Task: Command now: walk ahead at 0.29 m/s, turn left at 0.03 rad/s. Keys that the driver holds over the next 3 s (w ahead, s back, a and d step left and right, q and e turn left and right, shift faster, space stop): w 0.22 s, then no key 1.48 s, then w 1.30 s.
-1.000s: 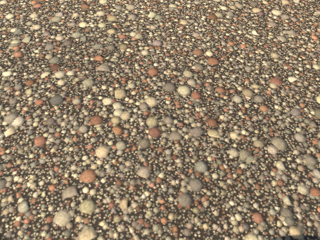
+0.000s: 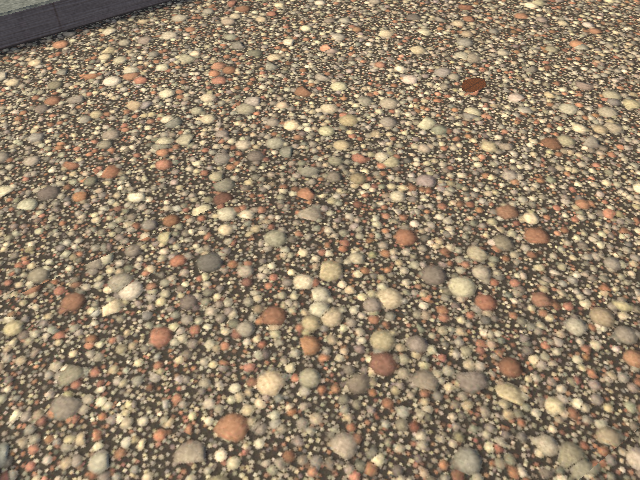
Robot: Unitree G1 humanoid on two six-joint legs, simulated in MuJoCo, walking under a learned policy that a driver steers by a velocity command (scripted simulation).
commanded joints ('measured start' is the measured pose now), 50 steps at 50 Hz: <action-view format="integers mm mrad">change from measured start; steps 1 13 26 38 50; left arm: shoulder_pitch -72 138 132 145 -21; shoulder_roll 56 134 145 74 59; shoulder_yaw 19 22 23 -6 11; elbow -73 2 39 38 125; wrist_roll -3 26 21 28 25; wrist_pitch -48 -60 -16 59 5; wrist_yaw -18 -10 11 48 44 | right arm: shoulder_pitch -63 -180 -91 -275 -120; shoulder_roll -177 -110 -191 -108 -82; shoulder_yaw -43 -30 -29 20 29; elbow -51 -73 -45 -6 92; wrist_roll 18 -9 -41 -46 -21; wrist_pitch -21 -73 -88 -21 26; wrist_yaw -2 31 69 28 11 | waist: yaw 15 42 -42 83 37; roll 132 -85 3 129 -5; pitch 42 65 -128 -111 21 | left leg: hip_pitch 22 -555 154 -172 37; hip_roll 235 94 52 187 53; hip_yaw -306 -16 -7 -132 -23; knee -287 372 -102 -219 -75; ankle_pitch -195 188 809 342 312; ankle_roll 176 -1 93 176 39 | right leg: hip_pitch -54 356 210 103 25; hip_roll -30 -226 -85 -95 -45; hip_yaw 7 247 77 53 40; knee -137 -550 68 108 -167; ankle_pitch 75 570 682 120 276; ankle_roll -27 -119 -9 109 86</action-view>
